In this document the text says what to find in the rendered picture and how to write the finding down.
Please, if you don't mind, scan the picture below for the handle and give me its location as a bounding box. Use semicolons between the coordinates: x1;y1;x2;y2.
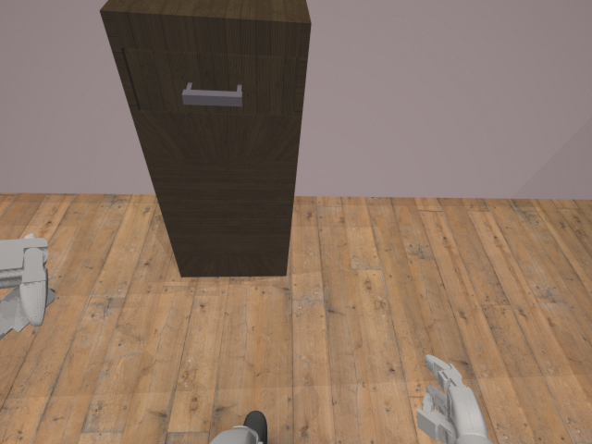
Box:
182;82;242;106

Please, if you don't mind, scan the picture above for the left robot shin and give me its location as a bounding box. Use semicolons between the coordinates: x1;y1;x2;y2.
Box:
232;425;261;442

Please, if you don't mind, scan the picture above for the robot right hand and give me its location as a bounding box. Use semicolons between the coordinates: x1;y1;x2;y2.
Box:
417;354;489;444

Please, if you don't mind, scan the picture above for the drawer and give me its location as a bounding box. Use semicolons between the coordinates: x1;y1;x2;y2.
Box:
124;48;296;116

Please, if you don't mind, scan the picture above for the cabinet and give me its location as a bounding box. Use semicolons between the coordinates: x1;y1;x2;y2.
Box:
100;0;312;278

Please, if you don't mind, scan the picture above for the left robot foot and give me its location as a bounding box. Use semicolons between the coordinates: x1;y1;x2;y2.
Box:
243;411;267;444

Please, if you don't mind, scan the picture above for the robot left hand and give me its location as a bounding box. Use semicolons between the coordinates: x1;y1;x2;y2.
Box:
0;233;56;340

